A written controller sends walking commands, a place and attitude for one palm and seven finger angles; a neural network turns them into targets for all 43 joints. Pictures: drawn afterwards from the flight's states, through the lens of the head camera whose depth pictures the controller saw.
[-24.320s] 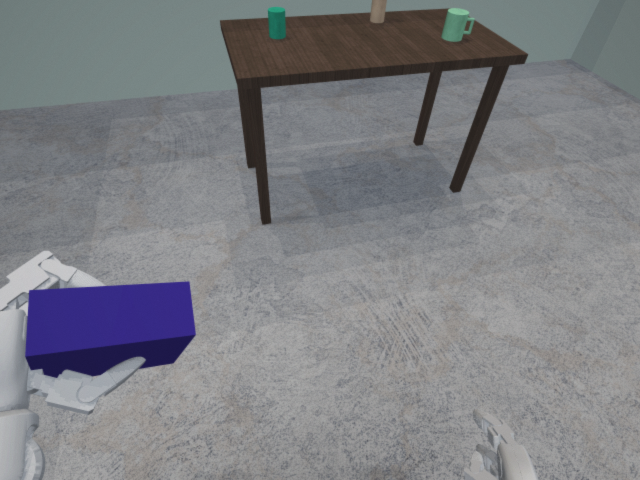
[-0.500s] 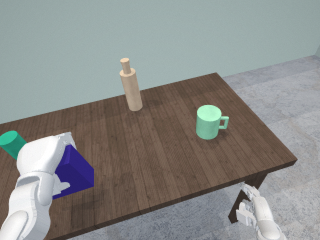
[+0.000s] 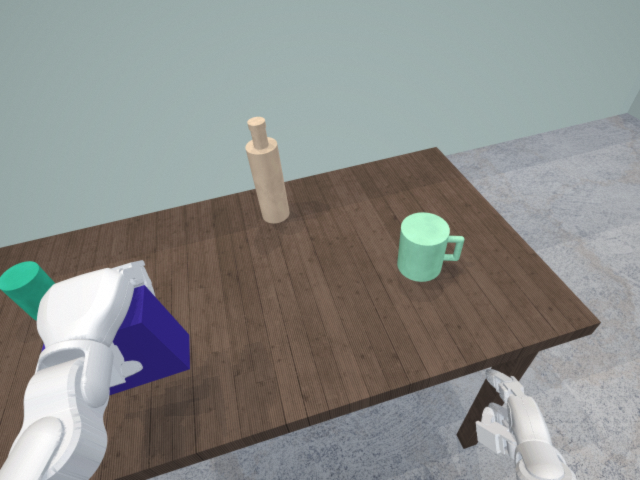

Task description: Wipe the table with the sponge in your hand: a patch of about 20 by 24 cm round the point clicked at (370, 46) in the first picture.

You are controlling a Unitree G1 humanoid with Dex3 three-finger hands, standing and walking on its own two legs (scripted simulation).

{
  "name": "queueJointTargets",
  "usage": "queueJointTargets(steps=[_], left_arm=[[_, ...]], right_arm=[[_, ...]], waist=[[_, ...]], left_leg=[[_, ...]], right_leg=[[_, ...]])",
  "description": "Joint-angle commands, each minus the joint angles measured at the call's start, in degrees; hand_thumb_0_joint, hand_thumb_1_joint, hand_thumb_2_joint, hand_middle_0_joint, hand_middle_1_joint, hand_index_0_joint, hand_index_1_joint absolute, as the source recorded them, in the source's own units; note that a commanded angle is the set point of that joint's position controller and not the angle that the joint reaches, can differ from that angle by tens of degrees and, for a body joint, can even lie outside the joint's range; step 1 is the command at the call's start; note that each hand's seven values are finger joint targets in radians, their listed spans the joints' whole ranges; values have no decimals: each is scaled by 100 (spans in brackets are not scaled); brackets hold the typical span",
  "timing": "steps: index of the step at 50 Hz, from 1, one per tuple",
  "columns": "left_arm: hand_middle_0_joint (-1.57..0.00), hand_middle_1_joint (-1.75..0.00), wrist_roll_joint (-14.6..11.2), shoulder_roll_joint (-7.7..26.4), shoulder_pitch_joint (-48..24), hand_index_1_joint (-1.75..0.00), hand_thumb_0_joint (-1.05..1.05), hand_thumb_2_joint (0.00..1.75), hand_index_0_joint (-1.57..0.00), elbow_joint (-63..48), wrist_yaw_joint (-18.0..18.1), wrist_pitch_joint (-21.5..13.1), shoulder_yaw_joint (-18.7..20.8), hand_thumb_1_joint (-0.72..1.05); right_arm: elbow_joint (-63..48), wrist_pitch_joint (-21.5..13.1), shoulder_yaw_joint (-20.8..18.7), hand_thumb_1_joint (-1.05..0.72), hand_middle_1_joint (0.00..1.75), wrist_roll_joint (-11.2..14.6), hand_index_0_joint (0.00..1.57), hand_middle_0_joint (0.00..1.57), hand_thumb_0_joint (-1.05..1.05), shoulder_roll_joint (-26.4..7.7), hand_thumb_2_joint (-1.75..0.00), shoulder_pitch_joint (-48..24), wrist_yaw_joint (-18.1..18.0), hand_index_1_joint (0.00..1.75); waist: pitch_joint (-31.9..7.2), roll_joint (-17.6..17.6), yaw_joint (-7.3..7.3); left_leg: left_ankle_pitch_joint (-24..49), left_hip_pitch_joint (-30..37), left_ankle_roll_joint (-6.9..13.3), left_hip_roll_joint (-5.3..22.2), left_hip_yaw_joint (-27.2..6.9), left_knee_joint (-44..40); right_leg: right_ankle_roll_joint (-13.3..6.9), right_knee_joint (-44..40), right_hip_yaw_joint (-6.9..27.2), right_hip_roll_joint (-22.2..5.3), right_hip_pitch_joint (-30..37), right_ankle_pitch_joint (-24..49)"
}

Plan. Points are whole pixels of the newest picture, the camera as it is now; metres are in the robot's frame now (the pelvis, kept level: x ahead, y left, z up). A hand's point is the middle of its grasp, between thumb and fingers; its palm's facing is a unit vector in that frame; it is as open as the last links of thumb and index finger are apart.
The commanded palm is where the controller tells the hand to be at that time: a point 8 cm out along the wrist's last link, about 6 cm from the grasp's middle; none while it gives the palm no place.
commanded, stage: move the sponge above the wiping area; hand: left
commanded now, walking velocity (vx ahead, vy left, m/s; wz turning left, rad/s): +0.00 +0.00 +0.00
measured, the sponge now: (134, 350) +0.22 +0.29 +0.05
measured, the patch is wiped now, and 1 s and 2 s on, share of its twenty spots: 0.00 0.00 0.00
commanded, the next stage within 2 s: none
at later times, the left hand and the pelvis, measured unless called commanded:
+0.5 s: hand (125, 336) +0.23 +0.29 +0.08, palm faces +0.02 -0.10 -0.99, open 9.6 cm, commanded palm +0.20 +0.27 +0.15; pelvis +0.00 -0.01 +0.00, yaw +0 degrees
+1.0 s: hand (157, 334) +0.24 +0.26 +0.06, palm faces -0.01 -0.12 -0.99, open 9.6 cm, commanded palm +0.21 +0.26 +0.13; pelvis +0.01 -0.01 +0.00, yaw +0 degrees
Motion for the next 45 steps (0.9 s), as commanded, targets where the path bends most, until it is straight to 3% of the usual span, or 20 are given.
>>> queueJointTargets(steps=[1,4,8,9,11,14,15,19,21,24,28,29,32,34,38,39,40,42,44,45], left_arm=[[-120,-160,220,1182,-1220,-160,0,130,-120,-975,238,-20,805,10],[-120,-160,241,1354,-1455,-160,0,130,-120,-866,245,4,922,10],[-120,-160,297,1104,-1763,-160,0,130,-120,-844,248,-151,577,10],[-120,-160,293,1251,-1582,-160,0,130,-120,-947,286,-156,791,10],[-120,-160,305,1134,-1461,-160,0,130,-120,-785,310,-193,731,10],[-120,-160,300,1487,-1212,-160,0,130,-120,-696,395,-132,1168,10],[-120,-160,305,1257,-1338,-160,0,130,-120,-651,390,-102,954,10],[-120,-160,217,1222,-1088,-160,0,130,-120,-764,406,-42,966,10],[-120,-160,194,911,-1138,-160,0,130,-120,-721,353,-50,623,10],[-120,-160,238,1122,-1381,-160,0,130,-120,-723,319,-109,702,10],[-120,-160,336,1023,-1432,-160,0,130,-120,-777,397,-380,594,10],[-120,-160,353,1129,-1517,-160,0,130,-120,-848,439,-385,701,10],[-120,-160,414,954,-1640,-160,0,130,-120,-411,558,-345,599,10],[-120,-160,410,1211,-1520,-160,0,130,-120,-352,656,-244,884,10],[-120,-160,359,709,-1406,-160,0,130,-120,-359,649,-40,429,10],[-120,-160,362,900,-1253,-160,0,130,-120,-325,644,47,625,10],[-120,-160,385,656,-1428,-160,0,130,-120,-292,588,95,345,10],[-120,-160,399,796,-1414,-160,0,130,-120,-142,530,150,418,10],[-120,-160,426,891,-1487,-160,0,130,-120,-410,510,131,472,10],[-120,-160,480,700,-1634,-160,0,130,-120,-487,500,81,270,10]], right_arm=[[-1082,-358,-47,-90,30,-31,20,20,0,-425,-90,-1406,9,30],[-1049,-341,-47,-90,30,-23,20,20,0,-456,-90,-1521,-37,30],[-1034,-371,-74,-90,30,-35,20,20,0,-434,-90,-1366,-66,30],[-1081,-413,-62,-90,30,-47,20,20,0,-412,-90,-1482,-57,30],[-1033,-421,-59,-90,30,-67,20,20,0,-410,-90,-1351,-43,30],[-996,-356,-76,-90,30,-81,20,20,0,-471,-90,-1430,-16,30],[-1006,-347,-55,-90,30,-65,20,20,0,-453,-90,-1417,-10,30],[-1058,-339,-83,-90,30,-49,20,20,0,-456,-90,-1472,5,30],[-1063,-356,-81,-90,30,-31,20,20,0,-431,-90,-1354,3,30],[-1053,-372,-70,-90,30,-43,20,20,0,-452,-90,-1397,-50,30],[-1025,-427,-130,-90,30,-85,20,20,0,-426,-90,-1205,-71,30],[-1035,-449,-98,-90,30,-93,20,20,0,-419,-90,-1305,-69,30],[-951,-420,-114,-90,30,-80,20,20,0,-429,-90,-1241,-64,30],[-934,-391,-124,-90,30,-71,20,20,0,-451,-90,-1321,-63,30],[-978,-339,-132,-90,30,-38,20,20,0,-425,-90,-1325,-3,30],[-990,-339,-123,-90,30,-35,20,20,0,-441,-90,-1432,13,30],[-1014,-325,-79,-90,30,-29,20,20,0,-423,-90,-1422,26,30],[-979,-277,-93,-90,30,-25,20,20,0,-469,-90,-1355,16,30],[-1030,-267,-100,-90,30,-31,20,20,0,-451,-90,-1440,17,30],[-1058,-291,-88,-90,30,-37,20,20,0,-422,-90,-1403,23,30]], waist=[[-1033,-240,84],[-951,-238,74],[-1238,-30,30],[-1244,-41,118],[-1282,-189,87],[-1186,-196,184],[-1226,-239,129],[-1127,-219,122],[-1096,-192,26],[-983,-189,3],[-1270,-39,44],[-1232,-39,63],[-1132,-277,51],[-1158,-229,101],[-1332,-152,72],[-1224,-151,116],[-1189,-290,51],[-1173,-422,44],[-1185,-234,57],[-1362,-247,34]], left_leg=[[944,16,-83,226,-720,-358],[675,24,-65,184,-704,-366],[807,145,-70,180,-654,-344],[749,143,-52,164,-719,-356],[985,129,-59,179,-664,-305],[1024,60,-80,168,-693,-296],[1076,58,-68,170,-604,-255],[1095,96,-70,168,-632,-223],[1079,98,-58,185,-591,-201],[842,128,-38,152,-642,-225],[1056,228,-53,174,-623,-207],[923,234,-49,160,-679,-236],[942,120,-81,168,-620,-247],[905,117,-70,151,-609,-264],[1201,130,-104,166,-568,-249],[1096,100,-94,146,-608,-270],[1088,44,-83,146,-566,-268],[1064,22,-69,142,-562,-258],[1021,92,-53,124,-597,-255],[1084,135,-38,129,-546,-211]], right_leg=[[-267,-355,587,-144,426,256],[-296,-451,768,-96,345,47],[-262,-378,593,-143,389,210],[-311,-385,752,-85,463,143],[-282,-374,633,-137,484,332],[-334,-398,805,-110,540,388],[-298,-375,687,-160,507,457],[-307,-415,803,-127,439,477],[-257,-416,652,-171,353,474],[-288,-505,815,-114,247,231],[-276,-406,638,-143,343,419],[-316,-451,795,-86,335,312],[-281,-467,659,-135,252,300],[-318,-478,804,-90,352,273],[-283,-375,593,-144,455,621],[-319,-411,742,-99,458,497],[-282,-391,609,-141,419,537],[-261,-409,629,-143,405,541],[-304,-434,774,-100,411,445],[-282,-368,658,-125,425,514]])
